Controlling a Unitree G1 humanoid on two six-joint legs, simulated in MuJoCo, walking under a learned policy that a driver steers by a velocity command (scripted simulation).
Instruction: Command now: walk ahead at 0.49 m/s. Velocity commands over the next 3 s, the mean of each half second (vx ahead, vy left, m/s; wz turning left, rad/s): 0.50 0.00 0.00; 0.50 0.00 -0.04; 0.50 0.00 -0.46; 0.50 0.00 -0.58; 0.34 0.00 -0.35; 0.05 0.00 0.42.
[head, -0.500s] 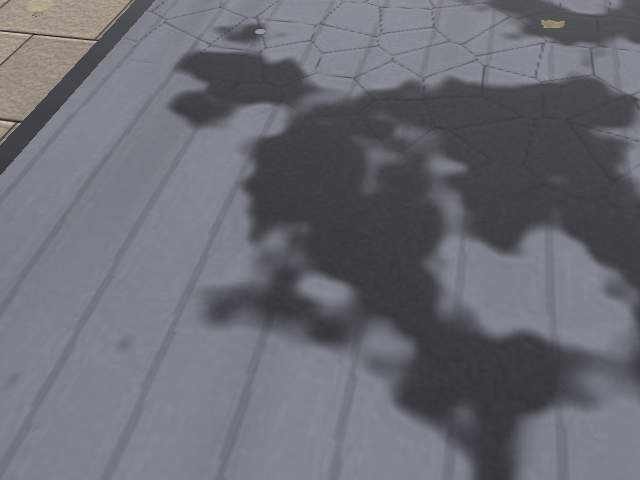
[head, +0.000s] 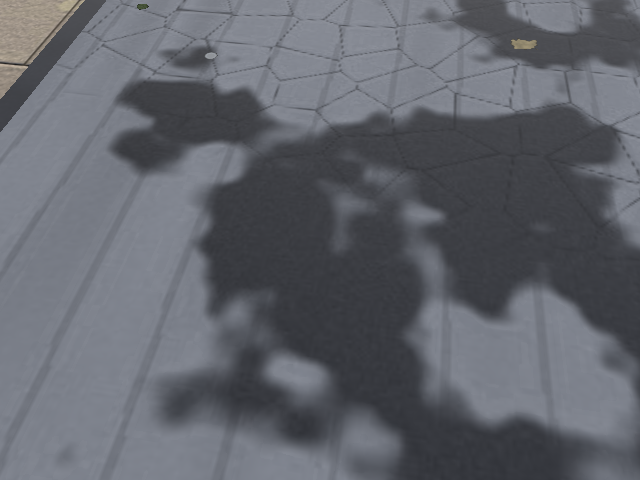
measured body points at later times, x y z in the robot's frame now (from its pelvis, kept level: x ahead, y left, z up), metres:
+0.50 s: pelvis +0.27 -0.09 +0.00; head +0.29 -0.10 +0.45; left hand +0.35 +0.18 -0.12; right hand +0.34 -0.35 -0.14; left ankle +0.22 +0.07 -0.65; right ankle +0.31 -0.17 -0.74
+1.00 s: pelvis +0.54 -0.02 -0.01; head +0.57 -0.01 +0.44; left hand +0.53 +0.24 -0.16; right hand +0.69 -0.27 -0.12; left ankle +0.62 +0.07 -0.74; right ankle +0.39 -0.17 -0.65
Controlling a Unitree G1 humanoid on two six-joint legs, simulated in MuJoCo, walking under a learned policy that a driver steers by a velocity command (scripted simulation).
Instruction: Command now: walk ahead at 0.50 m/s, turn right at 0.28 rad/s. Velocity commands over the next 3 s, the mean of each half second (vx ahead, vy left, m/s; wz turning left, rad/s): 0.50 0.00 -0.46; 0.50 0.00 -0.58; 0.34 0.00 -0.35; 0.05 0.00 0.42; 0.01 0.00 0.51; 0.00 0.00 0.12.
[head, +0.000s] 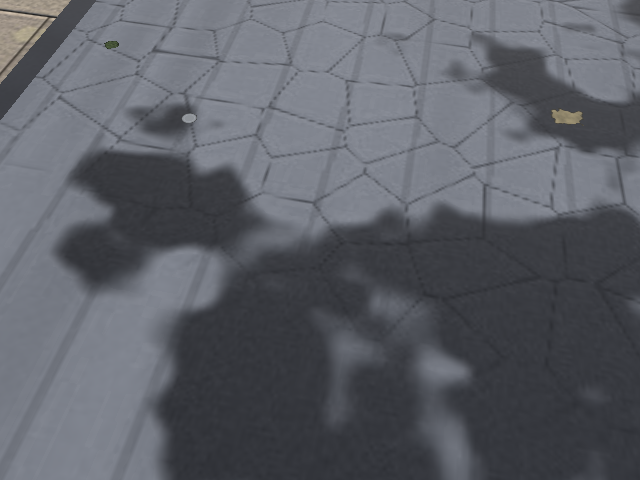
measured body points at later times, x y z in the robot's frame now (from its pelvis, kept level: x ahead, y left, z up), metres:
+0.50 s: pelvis +0.26 -0.05 -0.02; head +0.30 -0.07 +0.43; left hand +0.51 +0.14 -0.11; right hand +0.20 -0.32 -0.16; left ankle +0.09 +0.10 -0.70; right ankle +0.35 -0.16 -0.73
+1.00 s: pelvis +0.54 -0.12 -0.01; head +0.56 -0.14 +0.44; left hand +0.72 +0.11 -0.13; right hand +0.61 -0.45 -0.08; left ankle +0.69 -0.08 -0.73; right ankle +0.35 -0.15 -0.71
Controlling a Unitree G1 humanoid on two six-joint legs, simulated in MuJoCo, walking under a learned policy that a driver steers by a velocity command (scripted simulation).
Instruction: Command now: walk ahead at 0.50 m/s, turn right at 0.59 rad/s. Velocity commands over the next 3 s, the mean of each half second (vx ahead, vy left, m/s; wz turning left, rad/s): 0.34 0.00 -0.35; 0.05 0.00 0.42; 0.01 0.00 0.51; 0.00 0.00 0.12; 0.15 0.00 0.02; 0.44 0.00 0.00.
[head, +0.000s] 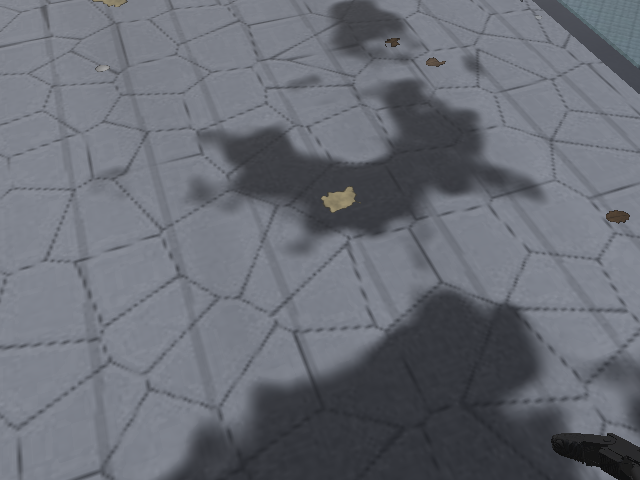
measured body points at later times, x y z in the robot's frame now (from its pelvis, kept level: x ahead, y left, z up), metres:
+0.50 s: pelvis +0.21 -0.04 +0.00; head +0.25 -0.05 +0.45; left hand +0.47 +0.15 -0.07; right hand +0.20 -0.32 -0.13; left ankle +0.11 +0.12 -0.68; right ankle +0.29 -0.16 -0.72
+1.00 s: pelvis +0.23 +0.00 +0.02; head +0.26 +0.04 +0.47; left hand +0.36 +0.30 -0.10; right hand +0.37 -0.28 -0.07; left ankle +0.24 +0.08 -0.72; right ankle +0.27 -0.16 -0.64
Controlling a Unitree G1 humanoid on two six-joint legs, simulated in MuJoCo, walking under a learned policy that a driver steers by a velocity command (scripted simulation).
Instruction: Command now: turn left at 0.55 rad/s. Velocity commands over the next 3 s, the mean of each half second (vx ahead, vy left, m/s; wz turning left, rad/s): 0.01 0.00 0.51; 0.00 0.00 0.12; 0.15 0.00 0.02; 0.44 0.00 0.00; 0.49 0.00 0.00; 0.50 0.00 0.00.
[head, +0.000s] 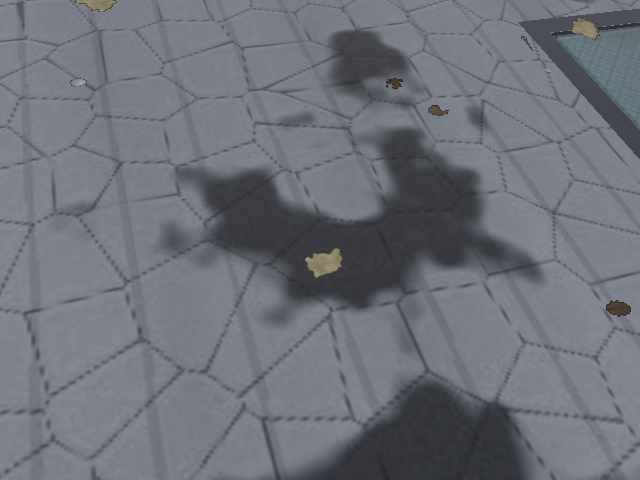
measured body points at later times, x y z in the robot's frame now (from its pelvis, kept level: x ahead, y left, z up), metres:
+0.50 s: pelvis +0.02 -0.04 +0.00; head +0.06 -0.05 +0.45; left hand +0.07 +0.27 -0.09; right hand +0.24 -0.28 -0.10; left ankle -0.05 +0.09 -0.66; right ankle +0.05 -0.15 -0.74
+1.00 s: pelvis +0.01 +0.01 +0.00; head +0.01 +0.01 +0.44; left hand +0.01 +0.30 -0.13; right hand +0.22 -0.18 -0.11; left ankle -0.04 +0.10 -0.74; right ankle +0.05 -0.15 -0.74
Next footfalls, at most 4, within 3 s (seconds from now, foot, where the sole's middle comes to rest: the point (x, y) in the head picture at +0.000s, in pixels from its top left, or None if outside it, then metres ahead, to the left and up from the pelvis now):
0.32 right None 0.09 -0.14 -0.78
0.68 left None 0.00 0.11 -0.78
1.90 left None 0.41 0.21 -0.78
2.42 right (273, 348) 0.76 0.06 -0.78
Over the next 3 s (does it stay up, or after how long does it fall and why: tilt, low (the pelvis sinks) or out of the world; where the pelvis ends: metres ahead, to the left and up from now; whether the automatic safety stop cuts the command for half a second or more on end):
stays up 0.86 0.22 -0.02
